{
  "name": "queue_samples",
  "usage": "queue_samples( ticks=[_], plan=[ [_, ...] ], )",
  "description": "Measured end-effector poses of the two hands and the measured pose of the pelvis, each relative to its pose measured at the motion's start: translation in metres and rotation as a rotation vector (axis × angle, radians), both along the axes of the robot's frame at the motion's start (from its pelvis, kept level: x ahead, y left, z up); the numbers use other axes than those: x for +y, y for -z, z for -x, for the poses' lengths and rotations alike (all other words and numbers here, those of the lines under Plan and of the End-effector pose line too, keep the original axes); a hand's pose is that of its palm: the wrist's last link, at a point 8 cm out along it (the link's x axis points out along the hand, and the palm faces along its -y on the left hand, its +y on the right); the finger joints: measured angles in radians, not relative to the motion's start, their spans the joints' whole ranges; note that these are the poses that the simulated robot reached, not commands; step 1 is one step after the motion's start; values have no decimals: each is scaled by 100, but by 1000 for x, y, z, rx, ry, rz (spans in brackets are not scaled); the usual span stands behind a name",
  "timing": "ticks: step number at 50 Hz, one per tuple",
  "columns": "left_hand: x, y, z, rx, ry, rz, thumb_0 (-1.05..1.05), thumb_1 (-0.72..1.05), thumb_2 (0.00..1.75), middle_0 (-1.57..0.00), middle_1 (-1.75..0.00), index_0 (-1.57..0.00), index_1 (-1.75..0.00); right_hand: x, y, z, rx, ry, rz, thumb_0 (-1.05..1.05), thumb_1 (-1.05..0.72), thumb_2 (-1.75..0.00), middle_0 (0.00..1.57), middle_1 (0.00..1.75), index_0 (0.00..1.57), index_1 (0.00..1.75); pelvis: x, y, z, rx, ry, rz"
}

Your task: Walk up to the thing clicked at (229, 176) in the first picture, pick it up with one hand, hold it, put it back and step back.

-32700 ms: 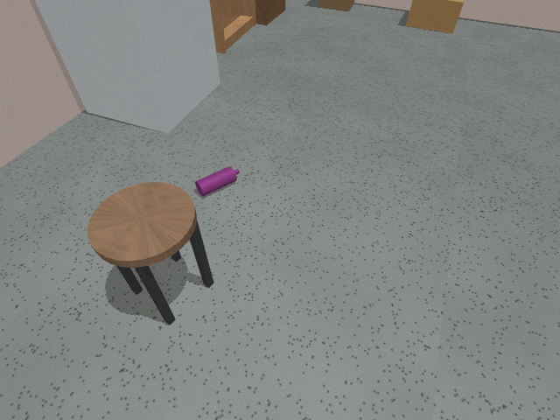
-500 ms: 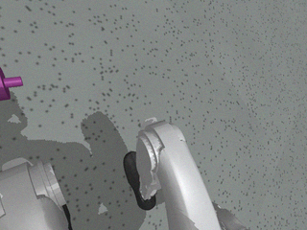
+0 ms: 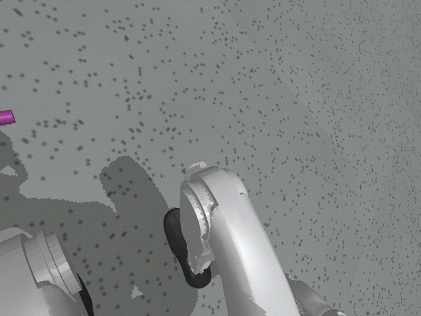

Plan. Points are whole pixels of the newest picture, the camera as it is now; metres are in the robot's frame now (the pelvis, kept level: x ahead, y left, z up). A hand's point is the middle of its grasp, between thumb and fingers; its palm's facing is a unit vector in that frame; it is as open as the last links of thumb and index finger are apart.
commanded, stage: close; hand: left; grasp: from above
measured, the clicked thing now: out of the picture +0.49 +0.30 -0.26
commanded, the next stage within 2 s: settle in 1.10 s
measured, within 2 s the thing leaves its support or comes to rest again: leaves its support in 1.54 s
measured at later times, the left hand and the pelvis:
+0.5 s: hand out of the picture +0.46 +0.32 -0.23, palm faces -0.45 -0.10 -0.89, open 11.3 cm; pelvis +0.00 +0.00 +0.00, yaw +0 degrees
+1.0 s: hand out of the picture +0.47 +0.32 -0.22, palm faces -0.45 -0.09 -0.89, open 11.1 cm; pelvis +0.00 +0.00 +0.00, yaw +0 degrees
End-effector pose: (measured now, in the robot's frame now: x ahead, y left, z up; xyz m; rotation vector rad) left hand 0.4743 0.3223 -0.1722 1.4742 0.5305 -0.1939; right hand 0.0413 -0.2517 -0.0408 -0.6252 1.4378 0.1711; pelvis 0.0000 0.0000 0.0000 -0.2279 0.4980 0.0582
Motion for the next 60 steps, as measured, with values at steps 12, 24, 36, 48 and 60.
queue_samples(
  ticks=[12,24,36,48,60],
  plan=[
    [3,-1,1,26,34,23,0,-16,87,-28,-98,-33,-96,-5,-2,6,56,9,17,0,-90,-90,20,30,20,30,-3,-3,-1,-4,1,3],
    [2,-3,5,1,69,26,-1,-15,82,-34,-91,-38,-89,-1,-6,1,36,-12,29,0,-90,-90,20,30,20,30,-1,-3,0,-14,1,10],
    [1,-5,4,-4,61,14,0,-14,74,-41,-84,-45,-83,1,-5,0,10,-14,17,0,-90,-90,20,30,20,30,1,-3,2,-8,3,10],
    [1,-6,1,4,48,9,1,-13,66,-47,-78,-51,-78,-1,-4,0,13,-14,4,0,-90,-90,20,30,20,30,-1,-4,1,-5,2,3],
    [1,-7,0,6,44,7,2,-12,61,-52,-72,-55,-72,-1,-6,2,22,-16,9,0,-90,-90,20,30,20,30,-1,-5,1,-7,0,5]
  ],
)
